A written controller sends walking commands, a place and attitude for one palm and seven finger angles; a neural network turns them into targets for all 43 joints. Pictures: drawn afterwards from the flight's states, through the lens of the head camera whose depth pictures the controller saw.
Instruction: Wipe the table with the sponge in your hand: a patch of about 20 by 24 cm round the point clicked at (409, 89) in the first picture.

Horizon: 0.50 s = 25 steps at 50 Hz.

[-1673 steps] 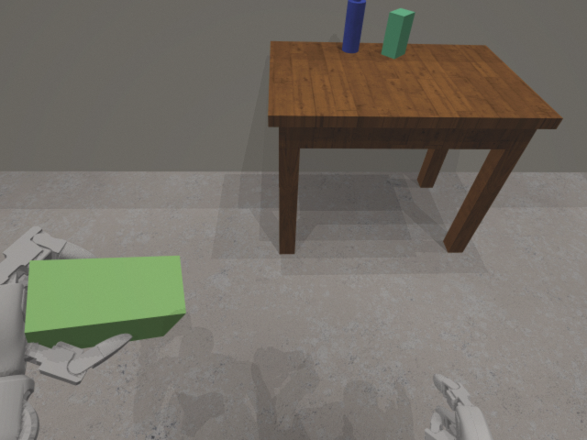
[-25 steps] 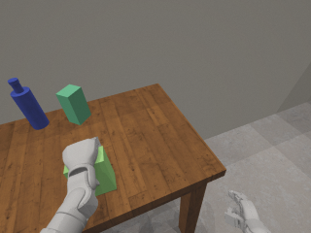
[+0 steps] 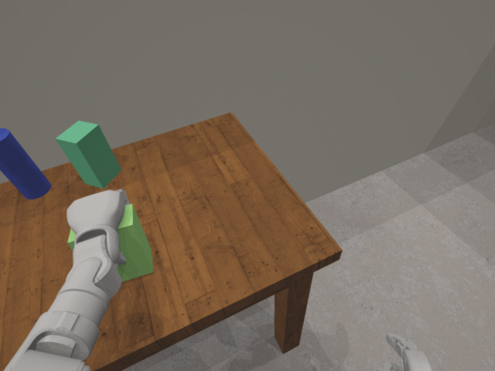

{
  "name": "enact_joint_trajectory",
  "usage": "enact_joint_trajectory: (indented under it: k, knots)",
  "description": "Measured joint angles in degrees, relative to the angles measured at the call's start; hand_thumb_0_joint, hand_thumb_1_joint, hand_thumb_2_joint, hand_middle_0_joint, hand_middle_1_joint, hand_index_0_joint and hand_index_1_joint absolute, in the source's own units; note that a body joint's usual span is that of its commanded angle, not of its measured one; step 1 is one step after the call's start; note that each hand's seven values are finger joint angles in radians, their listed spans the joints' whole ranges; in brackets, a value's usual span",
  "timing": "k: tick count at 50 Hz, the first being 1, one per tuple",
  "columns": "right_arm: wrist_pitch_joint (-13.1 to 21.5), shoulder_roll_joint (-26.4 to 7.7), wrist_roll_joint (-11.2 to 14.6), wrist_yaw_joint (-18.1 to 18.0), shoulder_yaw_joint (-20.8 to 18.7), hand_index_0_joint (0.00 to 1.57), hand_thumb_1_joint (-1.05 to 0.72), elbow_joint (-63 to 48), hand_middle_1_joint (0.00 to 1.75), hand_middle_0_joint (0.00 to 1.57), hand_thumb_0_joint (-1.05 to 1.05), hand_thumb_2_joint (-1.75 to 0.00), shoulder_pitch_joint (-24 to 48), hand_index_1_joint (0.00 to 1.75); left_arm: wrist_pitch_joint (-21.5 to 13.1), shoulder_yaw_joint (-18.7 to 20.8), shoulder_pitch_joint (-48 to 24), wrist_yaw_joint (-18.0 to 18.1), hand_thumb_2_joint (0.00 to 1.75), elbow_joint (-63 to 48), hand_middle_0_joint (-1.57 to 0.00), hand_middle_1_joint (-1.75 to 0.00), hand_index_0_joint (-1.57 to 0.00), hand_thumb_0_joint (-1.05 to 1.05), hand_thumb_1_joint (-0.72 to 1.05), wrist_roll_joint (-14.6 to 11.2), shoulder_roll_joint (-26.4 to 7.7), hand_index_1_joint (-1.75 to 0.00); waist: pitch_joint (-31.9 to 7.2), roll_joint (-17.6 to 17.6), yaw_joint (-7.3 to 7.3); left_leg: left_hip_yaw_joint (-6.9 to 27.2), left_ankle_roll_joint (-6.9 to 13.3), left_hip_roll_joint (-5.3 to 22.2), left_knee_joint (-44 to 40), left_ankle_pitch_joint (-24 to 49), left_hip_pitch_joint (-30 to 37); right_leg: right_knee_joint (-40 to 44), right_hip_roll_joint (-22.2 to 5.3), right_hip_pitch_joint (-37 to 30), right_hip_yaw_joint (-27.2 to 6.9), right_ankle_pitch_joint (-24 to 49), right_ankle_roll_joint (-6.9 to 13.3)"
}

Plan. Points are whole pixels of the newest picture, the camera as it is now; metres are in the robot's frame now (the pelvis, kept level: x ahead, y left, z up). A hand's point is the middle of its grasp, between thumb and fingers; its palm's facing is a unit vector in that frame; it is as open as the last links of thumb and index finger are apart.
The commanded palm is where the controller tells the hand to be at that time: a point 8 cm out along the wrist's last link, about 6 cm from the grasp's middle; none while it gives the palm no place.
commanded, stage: wipe forward along the middle lane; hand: left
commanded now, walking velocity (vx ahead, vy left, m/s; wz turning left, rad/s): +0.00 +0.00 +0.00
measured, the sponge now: (118, 254) +0.33 +0.28 -0.02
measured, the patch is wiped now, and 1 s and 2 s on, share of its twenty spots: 1.00 1.00 1.00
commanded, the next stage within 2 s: slide back across to the first lane in 0.60 s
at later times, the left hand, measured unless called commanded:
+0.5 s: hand (101, 212) +0.39 +0.32 +0.04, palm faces -0.10 -0.04 -0.99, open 10.5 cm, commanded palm +0.37 +0.32 +0.07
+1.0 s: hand (90, 202) +0.41 +0.35 +0.04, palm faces -0.05 -0.05 -1.00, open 10.5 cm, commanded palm +0.37 +0.36 +0.09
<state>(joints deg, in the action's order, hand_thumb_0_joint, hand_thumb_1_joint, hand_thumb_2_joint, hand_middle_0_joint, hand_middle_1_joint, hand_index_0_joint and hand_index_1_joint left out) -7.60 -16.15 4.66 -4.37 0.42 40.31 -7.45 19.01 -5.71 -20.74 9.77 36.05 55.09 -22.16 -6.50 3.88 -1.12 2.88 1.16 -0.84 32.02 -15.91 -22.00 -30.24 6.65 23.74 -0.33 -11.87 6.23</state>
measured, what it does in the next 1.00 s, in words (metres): shifts its weight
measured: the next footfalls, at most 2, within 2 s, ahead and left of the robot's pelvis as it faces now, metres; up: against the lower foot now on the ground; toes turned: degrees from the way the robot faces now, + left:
none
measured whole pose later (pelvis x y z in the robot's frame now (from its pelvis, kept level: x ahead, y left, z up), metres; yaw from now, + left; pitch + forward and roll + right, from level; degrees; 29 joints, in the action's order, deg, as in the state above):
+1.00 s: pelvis +0.02 +0.05 +0.00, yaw +0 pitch +10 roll -1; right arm -8.8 -14.4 4.9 -2.5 0.2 40.5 -11.6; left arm 12.9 -0.9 -31.7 13.2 49.2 57.6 -25.5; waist -8.0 2.4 1.3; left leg 1.8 3.1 -3.1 32.0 -16.1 -25.7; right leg -28.3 4.4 26.4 -1.8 -11.9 2.2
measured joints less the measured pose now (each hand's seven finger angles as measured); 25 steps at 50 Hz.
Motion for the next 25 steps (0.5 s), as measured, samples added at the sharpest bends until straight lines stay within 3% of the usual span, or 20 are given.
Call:
enact_joint_trajectory:
  k: [25]
  knots:
    - [0.16,0.04,0.43,0.79,-0.32,0.20,-0.91,-0.28,0.30,0.20,0.01,-0.90,-1.82,0.30,-6.48,4.02,-10.75,1.17,1.06,13.51,-0.71,-1.29,-0.75,0.01,-0.58,1.47,-4.47,-1.27,-1.05,-0.87,1.93,0.31,-0.39,-0.26,2.41,-0.52,-5.85,-0.93,-0.20,5.05,0.22,-0.22,-1.04]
